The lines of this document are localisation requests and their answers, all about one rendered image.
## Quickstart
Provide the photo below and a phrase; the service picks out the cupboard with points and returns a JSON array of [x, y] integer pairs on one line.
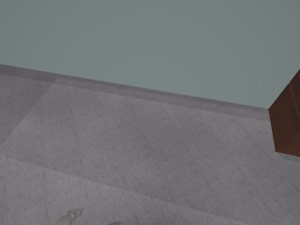
[[284, 116]]

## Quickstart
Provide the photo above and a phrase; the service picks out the robot left hand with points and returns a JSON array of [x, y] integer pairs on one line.
[[69, 216]]

